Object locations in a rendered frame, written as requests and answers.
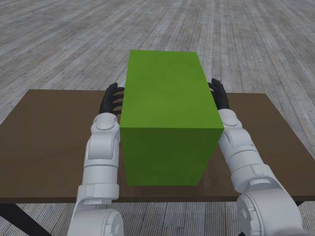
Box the carton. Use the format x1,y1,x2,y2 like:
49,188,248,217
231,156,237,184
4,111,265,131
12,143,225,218
120,50,224,186

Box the robot left forearm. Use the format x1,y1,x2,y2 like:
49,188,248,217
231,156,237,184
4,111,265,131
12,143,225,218
67,113,120,236

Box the robot left hand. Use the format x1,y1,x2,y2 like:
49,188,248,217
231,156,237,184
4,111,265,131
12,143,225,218
99,83,125,115

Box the left robot upper arm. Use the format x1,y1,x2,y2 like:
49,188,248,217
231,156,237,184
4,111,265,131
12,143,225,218
68,208,124,236

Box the table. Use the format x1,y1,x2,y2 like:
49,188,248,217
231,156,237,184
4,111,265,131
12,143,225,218
0,89,315,236

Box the robot right forearm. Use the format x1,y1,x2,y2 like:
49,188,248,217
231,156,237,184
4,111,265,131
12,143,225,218
218,109,303,226

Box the robot right hand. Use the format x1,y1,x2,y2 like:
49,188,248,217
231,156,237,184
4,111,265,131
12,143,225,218
208,78,230,110

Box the right robot upper arm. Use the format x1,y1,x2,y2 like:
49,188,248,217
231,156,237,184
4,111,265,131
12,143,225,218
237,188,315,236

